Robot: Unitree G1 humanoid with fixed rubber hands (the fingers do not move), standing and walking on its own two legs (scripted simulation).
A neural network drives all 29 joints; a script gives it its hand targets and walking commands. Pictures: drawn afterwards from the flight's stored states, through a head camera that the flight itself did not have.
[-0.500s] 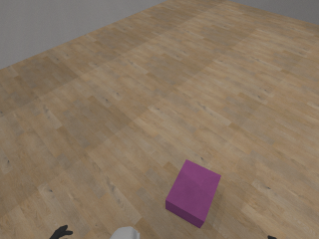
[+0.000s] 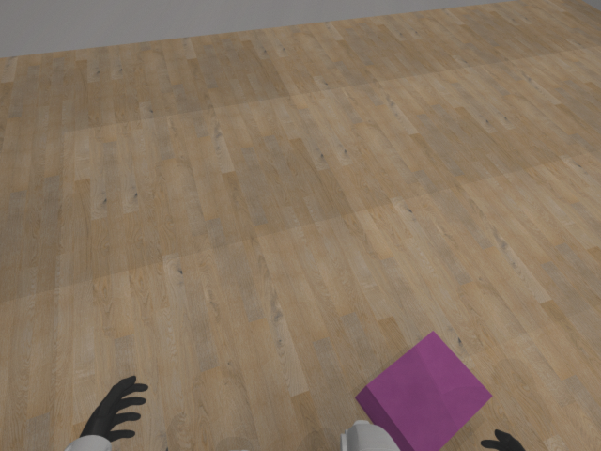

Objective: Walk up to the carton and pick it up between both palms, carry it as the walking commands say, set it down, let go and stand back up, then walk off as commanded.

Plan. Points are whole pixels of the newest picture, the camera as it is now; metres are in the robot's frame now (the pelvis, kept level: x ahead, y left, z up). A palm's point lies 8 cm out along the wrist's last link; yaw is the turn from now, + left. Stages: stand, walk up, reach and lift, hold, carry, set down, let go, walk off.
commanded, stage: walk off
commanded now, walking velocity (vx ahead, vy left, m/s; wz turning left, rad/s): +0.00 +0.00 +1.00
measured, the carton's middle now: (419, 396) +0.31 -0.39 -0.68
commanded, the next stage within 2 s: none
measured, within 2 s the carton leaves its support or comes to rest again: neither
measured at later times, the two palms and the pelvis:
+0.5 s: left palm out of the picture -0.06 +0.28 -0.10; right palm (395, 332) +0.30 -0.15 -0.09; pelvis +0.01 -0.01 -0.01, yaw +30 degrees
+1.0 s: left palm out of the picture -0.06 +0.28 -0.07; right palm (360, 312) +0.34 -0.11 -0.11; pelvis +0.05 -0.01 +0.00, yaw +57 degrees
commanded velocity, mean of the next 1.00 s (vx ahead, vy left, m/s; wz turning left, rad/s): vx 0.00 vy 0.00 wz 1.00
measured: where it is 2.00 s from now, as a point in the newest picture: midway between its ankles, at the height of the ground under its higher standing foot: outside the picture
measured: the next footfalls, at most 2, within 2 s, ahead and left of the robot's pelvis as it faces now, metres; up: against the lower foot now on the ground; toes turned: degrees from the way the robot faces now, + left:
right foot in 0.12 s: +0.08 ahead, -0.14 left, +0.00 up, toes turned +7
left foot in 0.52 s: -0.01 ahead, +0.12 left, +0.00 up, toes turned +37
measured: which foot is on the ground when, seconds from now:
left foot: down 0.00-0.12, up 0.14-0.50, down 0.52-0.96, up 0.98-1.00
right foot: up 0.00-0.10, down 0.12-0.52, up 0.54-0.94, down 0.96-1.00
